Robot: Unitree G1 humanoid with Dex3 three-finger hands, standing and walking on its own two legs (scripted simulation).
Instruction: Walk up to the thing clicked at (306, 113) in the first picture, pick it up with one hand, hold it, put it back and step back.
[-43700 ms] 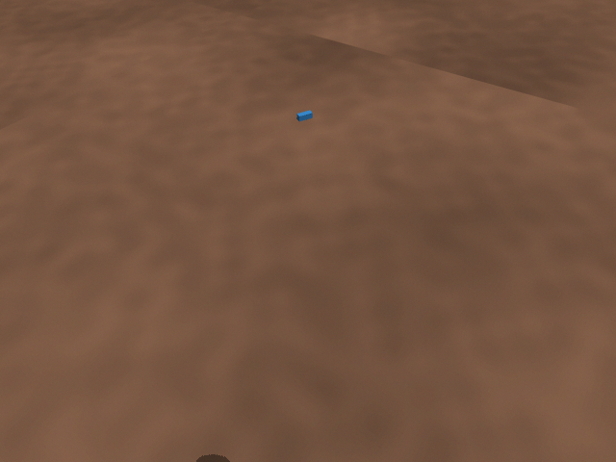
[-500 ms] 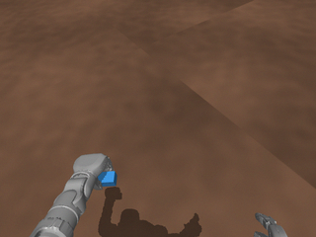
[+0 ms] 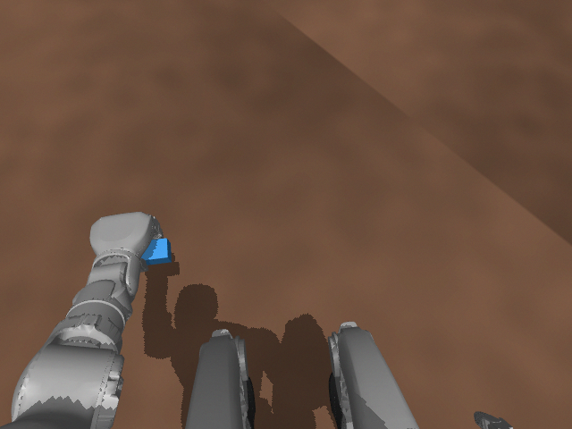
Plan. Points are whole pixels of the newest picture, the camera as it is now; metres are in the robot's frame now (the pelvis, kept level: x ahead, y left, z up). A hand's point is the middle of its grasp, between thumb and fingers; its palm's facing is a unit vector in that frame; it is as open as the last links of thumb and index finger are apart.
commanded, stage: crouch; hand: left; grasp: from above
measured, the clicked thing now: (144, 253) +0.41 +0.24 -0.15
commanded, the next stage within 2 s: lower in 1.22 s
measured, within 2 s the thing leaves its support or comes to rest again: neither
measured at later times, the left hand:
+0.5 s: hand (162, 275) +0.42 +0.26 -0.31, palm faces -0.45 -0.03 -0.89, open 6.4 cm
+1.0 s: hand (171, 278) +0.43 +0.26 -0.39, palm faces -0.47 -0.04 -0.88, open 6.4 cm
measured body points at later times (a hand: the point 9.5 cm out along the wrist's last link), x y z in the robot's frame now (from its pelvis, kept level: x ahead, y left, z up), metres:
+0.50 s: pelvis -0.02 +0.00 -0.15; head +0.21 +0.04 +0.24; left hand +0.44 +0.26 -0.26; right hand +0.06 -0.28 -0.28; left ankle +0.07 +0.12 -0.55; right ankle +0.05 -0.14 -0.55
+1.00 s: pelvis -0.03 -0.01 -0.22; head +0.21 +0.03 +0.16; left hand +0.45 +0.26 -0.34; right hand +0.01 -0.28 -0.34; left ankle +0.07 +0.12 -0.55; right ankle +0.05 -0.14 -0.55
